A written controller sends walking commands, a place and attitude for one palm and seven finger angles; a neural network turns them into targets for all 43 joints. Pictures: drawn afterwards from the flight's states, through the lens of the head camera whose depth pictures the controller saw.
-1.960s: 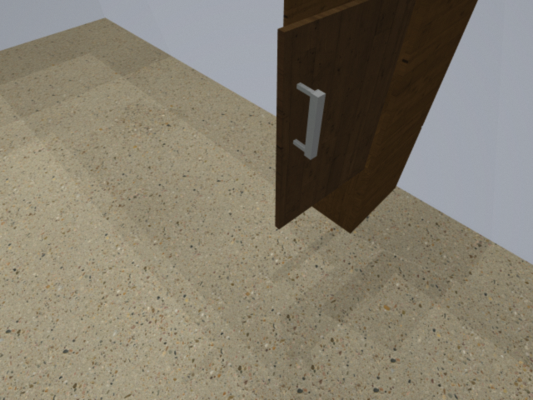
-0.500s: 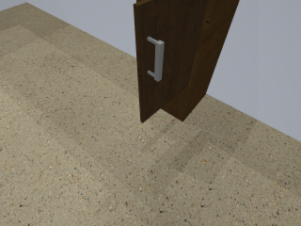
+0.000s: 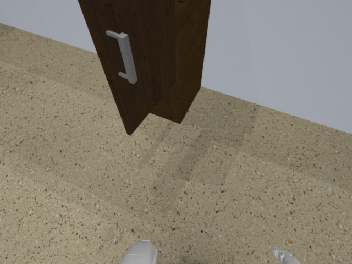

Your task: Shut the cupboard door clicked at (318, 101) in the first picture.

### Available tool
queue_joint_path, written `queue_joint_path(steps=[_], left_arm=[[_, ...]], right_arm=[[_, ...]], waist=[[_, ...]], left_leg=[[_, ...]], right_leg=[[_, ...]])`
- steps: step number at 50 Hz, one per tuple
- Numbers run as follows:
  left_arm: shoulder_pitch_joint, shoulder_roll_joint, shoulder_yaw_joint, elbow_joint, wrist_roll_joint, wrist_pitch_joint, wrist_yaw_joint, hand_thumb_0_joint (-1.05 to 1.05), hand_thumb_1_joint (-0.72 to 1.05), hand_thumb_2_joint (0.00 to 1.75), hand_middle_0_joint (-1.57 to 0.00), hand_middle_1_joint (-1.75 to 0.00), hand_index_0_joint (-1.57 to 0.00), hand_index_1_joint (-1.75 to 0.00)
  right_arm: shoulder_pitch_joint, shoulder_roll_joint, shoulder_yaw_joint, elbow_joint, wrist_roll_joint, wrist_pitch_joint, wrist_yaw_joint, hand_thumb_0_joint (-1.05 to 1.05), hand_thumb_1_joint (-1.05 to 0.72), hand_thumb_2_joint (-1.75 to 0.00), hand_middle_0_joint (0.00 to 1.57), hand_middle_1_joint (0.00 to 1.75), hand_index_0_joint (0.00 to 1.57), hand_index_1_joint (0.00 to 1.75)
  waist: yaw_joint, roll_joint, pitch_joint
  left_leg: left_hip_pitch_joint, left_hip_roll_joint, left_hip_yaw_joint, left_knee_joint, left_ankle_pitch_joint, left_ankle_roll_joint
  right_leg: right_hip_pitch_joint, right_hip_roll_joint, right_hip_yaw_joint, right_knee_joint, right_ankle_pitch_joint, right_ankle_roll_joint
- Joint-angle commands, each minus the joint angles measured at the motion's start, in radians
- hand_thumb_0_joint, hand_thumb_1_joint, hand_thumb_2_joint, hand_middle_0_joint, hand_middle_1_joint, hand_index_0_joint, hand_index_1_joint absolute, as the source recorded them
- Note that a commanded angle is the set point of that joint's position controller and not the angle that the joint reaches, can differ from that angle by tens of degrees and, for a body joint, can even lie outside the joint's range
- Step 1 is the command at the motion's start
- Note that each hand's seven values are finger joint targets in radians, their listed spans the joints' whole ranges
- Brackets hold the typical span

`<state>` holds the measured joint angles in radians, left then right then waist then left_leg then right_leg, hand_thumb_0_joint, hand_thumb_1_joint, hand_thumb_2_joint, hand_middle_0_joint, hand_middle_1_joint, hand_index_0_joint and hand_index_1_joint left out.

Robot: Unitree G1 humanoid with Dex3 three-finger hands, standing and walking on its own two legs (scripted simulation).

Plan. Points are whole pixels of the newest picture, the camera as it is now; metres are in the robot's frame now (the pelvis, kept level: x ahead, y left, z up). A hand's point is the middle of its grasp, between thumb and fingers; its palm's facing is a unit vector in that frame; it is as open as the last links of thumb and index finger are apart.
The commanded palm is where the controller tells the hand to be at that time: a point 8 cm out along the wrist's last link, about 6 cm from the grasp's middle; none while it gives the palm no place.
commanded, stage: walk around to get in front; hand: left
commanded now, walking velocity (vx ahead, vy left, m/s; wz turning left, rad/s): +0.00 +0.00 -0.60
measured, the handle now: (122, 58) +0.64 +0.22 +0.05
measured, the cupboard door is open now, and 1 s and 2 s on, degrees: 84 84 84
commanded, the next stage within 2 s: none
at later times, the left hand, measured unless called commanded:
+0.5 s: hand (98, 246) +0.16 +0.22 -0.16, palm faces -0.29 -0.93 -0.24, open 7.3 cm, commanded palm none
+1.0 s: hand (130, 227) +0.21 +0.15 -0.17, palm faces -0.56 -0.81 -0.19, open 7.3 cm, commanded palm none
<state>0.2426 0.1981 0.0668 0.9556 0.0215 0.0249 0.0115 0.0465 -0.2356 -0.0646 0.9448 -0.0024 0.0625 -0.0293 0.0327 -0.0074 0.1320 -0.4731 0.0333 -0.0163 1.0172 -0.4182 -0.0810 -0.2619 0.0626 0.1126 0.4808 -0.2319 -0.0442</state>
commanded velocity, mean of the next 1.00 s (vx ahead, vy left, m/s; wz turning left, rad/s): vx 0.00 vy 0.00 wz -0.60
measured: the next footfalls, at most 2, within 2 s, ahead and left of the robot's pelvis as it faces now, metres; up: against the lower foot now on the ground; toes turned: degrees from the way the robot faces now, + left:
left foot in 0.16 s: +0.04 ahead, +0.16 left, +0.00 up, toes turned -6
right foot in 0.56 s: -0.04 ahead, -0.10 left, +0.00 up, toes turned -23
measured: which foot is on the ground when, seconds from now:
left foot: up 0.00-0.14, down 0.16-0.54, up 0.56-0.82, down 0.84-1.00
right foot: down 0.00-0.16, up 0.18-0.54, down 0.56-0.84, up 0.86-1.00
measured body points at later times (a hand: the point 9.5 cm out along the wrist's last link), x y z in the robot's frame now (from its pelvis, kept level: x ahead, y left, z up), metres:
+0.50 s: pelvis -0.01 +0.04 +0.00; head +0.05 +0.04 +0.44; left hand +0.17 +0.27 -0.14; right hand -0.04 -0.22 -0.14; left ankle +0.00 +0.16 -0.74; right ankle -0.06 -0.10 -0.71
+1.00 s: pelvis +0.00 +0.05 +0.00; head +0.06 +0.03 +0.44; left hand +0.24 +0.19 -0.16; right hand -0.10 -0.19 -0.14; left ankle +0.08 +0.14 -0.74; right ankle -0.11 -0.05 -0.66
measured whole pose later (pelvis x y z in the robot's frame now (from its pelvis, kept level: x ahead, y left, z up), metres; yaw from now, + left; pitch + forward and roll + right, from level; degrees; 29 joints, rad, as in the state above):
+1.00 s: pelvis +0.00 +0.05 +0.00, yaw -36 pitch +1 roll -2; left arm 0.10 0.26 0.09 0.89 0.02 0.08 -0.04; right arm 0.23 -0.20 -0.01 0.89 -0.03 0.02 -0.03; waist 0.00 -0.02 0.12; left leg -0.30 0.11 0.11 0.55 -0.27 -0.01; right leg -0.49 0.00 0.00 1.09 -0.49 0.05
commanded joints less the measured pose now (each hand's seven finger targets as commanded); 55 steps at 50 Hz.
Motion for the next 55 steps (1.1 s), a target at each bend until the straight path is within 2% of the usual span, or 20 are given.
queue_joint_path(steps=[1, 6, 8, 9, 10, 14, 22, 25, 26, 27, 28, 30, 33, 40, 41, 42, 43, 44, 48, 55], left_arm=[[0.052, 0.219, 0.056, -0.057, 0.01, -0.008, 0.015, 0.0, 0.9, 0.9, -0.2, -0.3, -0.2, -0.3], [-0.059, 0.205, 0.053, -0.09, -0.001, 0.005, 0.007, 0.0, 0.9, 0.9, -0.2, -0.3, -0.2, -0.3], [-0.066, 0.125, 0.033, -0.135, -0.011, 0.008, -0.01, 0.0, 0.9, 0.9, -0.2, -0.3, -0.2, -0.3], [-0.119, 0.164, 0.04, -0.143, -0.001, 0.014, -0.015, 0.0, 0.9, 0.9, -0.2, -0.3, -0.2, -0.3], [-0.098, 0.165, 0.049, -0.144, 0.004, 0.015, -0.024, 0.0, 0.9, 0.9, -0.2, -0.3, -0.2, -0.3], [-0.079, 0.133, 0.045, -0.113, 0.002, 0.029, -0.048, 0.0, 0.9, 0.9, -0.2, -0.3, -0.2, -0.3], [-0.166, 0.115, 0.016, -0.144, -0.001, 0.015, -0.059, 0.0, 0.9, 0.9, -0.2, -0.3, -0.2, -0.3], [-0.089, 0.141, 0.02, -0.115, -0.004, 0.006, -0.053, 0.0, 0.9, 0.9, -0.2, -0.3, -0.2, -0.3], [-0.023, 0.189, 0.03, -0.093, -0.001, -0.001, -0.045, 0.0, 0.9, 0.9, -0.2, -0.3, -0.2, -0.3], [0.043, 0.309, 0.053, -0.075, 0.012, -0.014, -0.026, 0.0, 0.9, 0.9, -0.2, -0.3, -0.2, -0.3], [0.094, 0.358, 0.065, -0.058, 0.0, -0.012, -0.01, 0.0, 0.9, 0.9, -0.2, -0.3, -0.2, -0.3], [-0.001, 0.293, 0.058, -0.087, 0.001, -0.005, 0.005, 0.0, 0.9, 0.9, -0.2, -0.3, -0.2, -0.3], [-0.096, 0.246, 0.042, -0.122, 0.004, -0.004, 0.013, 0.0, 0.9, 0.9, -0.2, -0.3, -0.2, -0.3], [-0.167, 0.243, 0.042, -0.139, -0.001, 0.011, -0.004, 0.0, 0.9, 0.9, -0.2, -0.3, -0.2, -0.3], [-0.161, 0.187, 0.03, -0.157, -0.01, 0.018, -0.009, 0.0, 0.9, 0.9, -0.2, -0.3, -0.2, -0.3], [-0.131, 0.129, 0.017, -0.171, -0.017, 0.021, -0.019, 0.0, 0.9, 0.9, -0.2, -0.3, -0.2, -0.3], [-0.165, 0.16, 0.023, -0.178, -0.008, 0.025, -0.022, 0.0, 0.9, 0.9, -0.2, -0.3, -0.2, -0.3], [-0.164, 0.163, 0.03, -0.194, -0.008, 0.021, -0.03, 0.0, 0.9, 0.9, -0.2, -0.3, -0.2, -0.3], [-0.16, 0.124, 0.031, -0.149, 0.0, 0.032, -0.055, 0.0, 0.9, 0.9, -0.2, -0.3, -0.2, -0.3], [-0.16, 0.104, 0.013, -0.152, -0.005, 0.014, -0.056, 0.0, 0.9, 0.9, -0.2, -0.3, -0.2, -0.3]], right_arm=[[-0.026, -0.068, -0.012, -0.094, 0.002, -0.034, -0.009, 0.0, -0.9, -0.9, 0.2, 0.3, 0.2, 0.3], [0.143, -0.091, -0.012, -0.053, 0.008, -0.058, -0.02, 0.0, -0.9, -0.9, 0.2, 0.3, 0.2, 0.3], [0.19, -0.254, -0.039, -0.07, -0.019, -0.07, -0.029, 0.0, -0.9, -0.9, 0.2, 0.3, 0.2, 0.3], [0.182, -0.241, -0.032, -0.08, -0.029, -0.062, -0.031, 0.0, -0.9, -0.9, 0.2, 0.3, 0.2, 0.3], [0.129, -0.201, -0.02, -0.105, -0.034, -0.066, -0.031, 0.0, -0.9, -0.9, 0.2, 0.3, 0.2, 0.3], [0.097, -0.157, -0.004, -0.127, -0.03, -0.069, -0.028, 0.0, -0.9, -0.9, 0.2, 0.3, 0.2, 0.3], [0.221, -0.202, -0.026, -0.086, -0.03, -0.064, -0.008, 0.0, -0.9, -0.9, 0.2, 0.3, 0.2, 0.3], [0.205, -0.221, -0.034, -0.086, -0.021, -0.059, -0.001, 0.0, -0.9, -0.9, 0.2, 0.3, 0.2, 0.3], [0.188, -0.202, -0.033, -0.095, -0.013, -0.057, 0.004, 0.0, -0.9, -0.9, 0.2, 0.3, 0.2, 0.3], [0.163, -0.114, -0.016, -0.136, -0.003, -0.054, 0.01, 0.0, -0.9, -0.9, 0.2, 0.3, 0.2, 0.3], [0.089, -0.114, -0.005, -0.164, -0.003, -0.043, 0.003, 0.0, -0.9, -0.9, 0.2, 0.3, 0.2, 0.3], [0.09, -0.105, -0.006, -0.148, -0.001, -0.036, 0.003, 0.0, -0.9, -0.9, 0.2, 0.3, 0.2, 0.3], [0.126, -0.109, -0.009, -0.113, -0.004, -0.032, 0.006, 0.0, -0.9, -0.9, 0.2, 0.3, 0.2, 0.3], [0.27, -0.099, -0.008, -0.067, -0.002, -0.053, -0.003, 0.0, -0.9, -0.9, 0.2, 0.3, 0.2, 0.3], [0.303, -0.164, -0.018, -0.059, -0.009, -0.064, -0.009, 0.0, -0.9, -0.9, 0.2, 0.3, 0.2, 0.3], [0.315, -0.268, -0.039, -0.075, -0.024, -0.073, -0.009, 0.0, -0.9, -0.9, 0.2, 0.3, 0.2, 0.3], [0.315, -0.29, -0.038, -0.081, -0.031, -0.071, -0.017, 0.0, -0.9, -0.9, 0.2, 0.3, 0.2, 0.3], [0.255, -0.27, -0.031, -0.118, -0.036, -0.07, -0.017, 0.0, -0.9, -0.9, 0.2, 0.3, 0.2, 0.3], [0.179, -0.187, -0.009, -0.124, -0.036, -0.071, -0.017, 0.0, -0.9, -0.9, 0.2, 0.3, 0.2, 0.3], [0.241, -0.222, -0.034, -0.095, -0.029, -0.059, 0.0, 0.0, -0.9, -0.9, 0.2, 0.3, 0.2, 0.3]], waist=[[0.014, -0.154, -0.173], [-0.077, -0.089, -0.219], [-0.082, 0.357, -0.207], [-0.091, 0.227, -0.149], [-0.048, 0.131, -0.121], [-0.016, 0.188, -0.138], [-0.072, 0.225, -0.185], [-0.029, 0.19, -0.208], [0.008, 0.089, -0.231], [0.039, -0.255, -0.247], [0.084, -0.317, -0.223], [0.029, -0.222, -0.142], [-0.024, -0.215, -0.184], [-0.098, -0.132, -0.186], [-0.106, 0.043, -0.193], [-0.098, 0.35, -0.208], [-0.108, 0.289, -0.199], [-0.075, 0.153, -0.162], [-0.041, 0.216, -0.133], [-0.069, 0.204, -0.206]], left_leg=[[-0.025, -0.007, -0.011, -0.116, -0.036, 0.009], [0.392, -0.002, 0.003, -0.58, 0.187, 0.034], [0.502, 0.453, -0.431, -0.757, 0.38, 0.211], [0.368, 0.482, -0.41, -0.738, 0.455, 0.283], [0.304, 0.432, -0.327, -0.744, 0.462, 0.287], [0.327, 0.263, -0.056, -0.672, 0.571, 0.204], [0.414, 0.298, 0.046, -0.6, 0.661, 0.197], [0.34, 0.286, 0.104, -0.485, 0.628, 0.134], [0.226, 0.249, 0.138, -0.362, 0.499, 0.084], [-0.039, 0.11, 0.228, -0.144, 0.053, 0.018], [-0.132, 0.049, 0.119, 0.049, -0.276, 0.009], [-0.179, 0.088, 0.02, 0.14, -0.146, 0.012], [-0.062, 0.068, 0.041, 0.059, -0.051, -0.007], [0.315, -0.005, 0.096, -0.496, 0.188, 0.005], [0.412, 0.118, -0.04, -0.642, 0.179, 0.044], [0.442, 0.399, -0.356, -0.744, 0.243, 0.155], [0.368, 0.496, -0.415, -0.757, 0.32, 0.248], [0.27, 0.483, -0.343, -0.748, 0.309, 0.279], [0.282, 0.298, -0.041, -0.69, 0.459, 0.187], [0.352, 0.322, 0.075, -0.579, 0.511, 0.171]], right_leg=[[0.186, -0.267, 0.31, -0.078, 0.505, -0.16], [-0.074, -0.166, 0.275, 0.038, 0.324, -0.048], [-0.351, 0.02, -0.036, 0.425, -0.416, 0.081], [-0.329, -0.033, -0.012, 0.596, -0.404, 0.089], [-0.322, -0.05, -0.029, 0.682, -0.33, 0.1], [-0.31, -0.077, -0.088, 0.712, -0.209, 0.118], [-0.151, -0.072, -0.201, 0.277, -0.212, 0.091], [0.052, -0.058, -0.222, 0.03, -0.026, 0.057], [0.213, -0.117, -0.147, -0.079, 0.146, 0.028], [0.386, -0.376, 0.197, -0.14, 0.468, -0.065], [0.325, -0.485, 0.304, -0.11, 0.719, -0.176], [0.219, -0.393, 0.234, -0.122, 0.464, -0.189], [0.16, -0.29, 0.116, -0.063, 0.532, -0.134], [-0.078, -0.206, 0.161, 0.024, 0.253, -0.049], [-0.188, -0.12, 0.106, 0.131, 0.075, 0.003], [-0.318, 0.002, -0.05, 0.39, -0.332, 0.071], [-0.31, -0.032, -0.045, 0.595, -0.429, 0.075], [-0.276, -0.084, -0.04, 0.676, -0.378, 0.079], [-0.267, -0.096, -0.121, 0.651, -0.246, 0.101], [-0.062, -0.063, -0.226, 0.18, -0.189, 0.079]])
